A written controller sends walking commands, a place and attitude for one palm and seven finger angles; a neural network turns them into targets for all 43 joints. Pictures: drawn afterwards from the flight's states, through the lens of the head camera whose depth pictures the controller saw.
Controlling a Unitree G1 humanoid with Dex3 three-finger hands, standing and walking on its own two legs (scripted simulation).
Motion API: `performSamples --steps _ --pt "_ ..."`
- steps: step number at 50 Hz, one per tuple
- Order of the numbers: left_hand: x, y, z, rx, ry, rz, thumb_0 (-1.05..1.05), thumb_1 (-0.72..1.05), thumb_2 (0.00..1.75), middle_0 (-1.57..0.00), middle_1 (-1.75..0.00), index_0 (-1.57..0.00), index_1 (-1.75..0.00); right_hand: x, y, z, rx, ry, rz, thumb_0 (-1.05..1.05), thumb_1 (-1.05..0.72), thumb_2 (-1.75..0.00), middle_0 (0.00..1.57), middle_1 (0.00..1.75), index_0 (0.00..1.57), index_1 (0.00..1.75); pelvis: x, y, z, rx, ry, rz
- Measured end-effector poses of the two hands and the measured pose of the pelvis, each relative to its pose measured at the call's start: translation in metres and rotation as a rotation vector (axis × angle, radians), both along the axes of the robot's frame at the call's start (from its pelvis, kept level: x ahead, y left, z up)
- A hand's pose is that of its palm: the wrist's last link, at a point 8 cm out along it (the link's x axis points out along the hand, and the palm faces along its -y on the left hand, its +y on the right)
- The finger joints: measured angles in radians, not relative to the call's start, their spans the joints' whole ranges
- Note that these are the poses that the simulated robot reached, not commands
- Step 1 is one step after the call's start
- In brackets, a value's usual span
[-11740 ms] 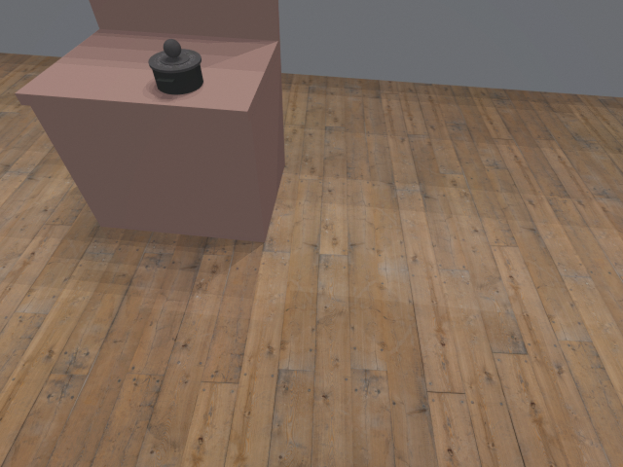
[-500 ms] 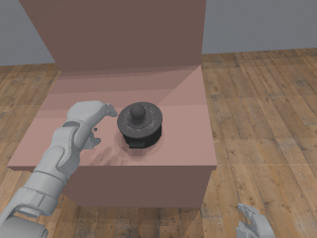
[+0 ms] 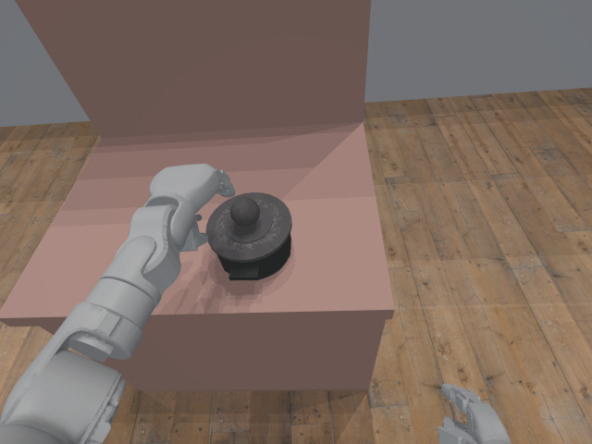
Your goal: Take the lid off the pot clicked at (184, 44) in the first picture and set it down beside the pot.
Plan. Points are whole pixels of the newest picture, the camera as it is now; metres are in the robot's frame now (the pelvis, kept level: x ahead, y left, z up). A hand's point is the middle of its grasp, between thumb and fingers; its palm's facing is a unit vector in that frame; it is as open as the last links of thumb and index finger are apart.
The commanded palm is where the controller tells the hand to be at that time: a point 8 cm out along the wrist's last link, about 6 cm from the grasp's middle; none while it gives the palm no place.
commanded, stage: move the open hand above the knob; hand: left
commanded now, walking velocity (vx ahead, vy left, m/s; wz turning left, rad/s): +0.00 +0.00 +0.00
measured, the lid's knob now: (245, 212) +0.50 +0.11 +0.00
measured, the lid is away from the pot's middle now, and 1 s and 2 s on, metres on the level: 0.00 0.00 0.00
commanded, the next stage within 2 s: lower the open fingers around the knob in 1.18 s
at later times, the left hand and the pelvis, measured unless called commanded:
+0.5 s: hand (234, 187) +0.47 +0.11 +0.09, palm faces -0.30 -0.05 -0.95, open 10.2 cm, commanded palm +0.46 +0.12 +0.15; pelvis -0.01 +0.01 +0.00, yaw -2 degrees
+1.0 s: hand (232, 189) +0.47 +0.11 +0.08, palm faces -0.31 -0.03 -0.95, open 10.2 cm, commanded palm +0.46 +0.11 +0.15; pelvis +0.00 +0.01 +0.00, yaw -2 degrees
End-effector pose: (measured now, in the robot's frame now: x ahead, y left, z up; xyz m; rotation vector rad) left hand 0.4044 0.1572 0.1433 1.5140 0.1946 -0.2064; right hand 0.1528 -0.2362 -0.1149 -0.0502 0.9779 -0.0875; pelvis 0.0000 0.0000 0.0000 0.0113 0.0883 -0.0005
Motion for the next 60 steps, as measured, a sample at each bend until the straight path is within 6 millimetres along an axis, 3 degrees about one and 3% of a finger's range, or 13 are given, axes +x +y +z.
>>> performSamples --steps 10,23,32,39,54,60 --pt "0.021 -0.019 0.003 0.006 0.029 -0.020 0.00 -0.27 1.33 -0.82 -0.09 -0.82 -0.09 -0.028 -0.008 -0.005 -0.029 0.064 -0.046 0.01 -0.91 -0.90 0.20 0.29 0.20 0.30 -0.004 0.001 0.000 -0.001 0.012 -0.003" --pt "0.053 -0.046 0.004 0.004 0.050 -0.014 0.00 -0.27 1.33 -0.82 -0.09 -0.82 -0.09 -0.094 -0.019 -0.016 -0.074 0.198 -0.149 0.00 -0.91 -0.90 0.20 0.29 0.20 0.30 -0.007 0.006 -0.001 -0.003 0.048 -0.024" --pt "0.066 -0.046 0.000 0.007 0.068 0.013 0.00 -0.26 1.33 -0.82 -0.09 -0.82 -0.09 -0.125 -0.019 -0.017 -0.081 0.252 -0.207 0.00 -0.91 -0.90 0.20 0.29 0.20 0.30 -0.003 0.008 0.000 -0.004 0.067 -0.046" --pt "0.067 -0.041 -0.001 0.011 0.068 0.007 0.00 -0.26 1.33 -0.82 -0.09 -0.82 -0.09 -0.121 -0.018 -0.015 -0.086 0.242 -0.207 0.00 -0.90 -0.90 0.20 0.29 0.20 0.30 0.000 0.009 0.000 -0.005 0.072 -0.044" --pt "0.058 -0.047 0.001 0.014 0.055 0.003 0.00 -0.27 1.33 -0.82 -0.09 -0.82 -0.09 -0.071 -0.011 -0.012 -0.070 0.133 -0.139 0.00 -0.90 -0.90 0.20 0.29 0.20 0.30 -0.001 0.009 -0.001 -0.004 0.069 -0.027" --pt "0.061 -0.050 0.001 0.021 0.068 0.017 0.00 -0.27 1.33 -0.82 -0.09 -0.82 -0.09 -0.070 -0.013 -0.011 -0.076 0.129 -0.138 0.00 -0.90 -0.90 0.20 0.29 0.20 0.30 -0.002 0.007 -0.001 -0.004 0.074 -0.026"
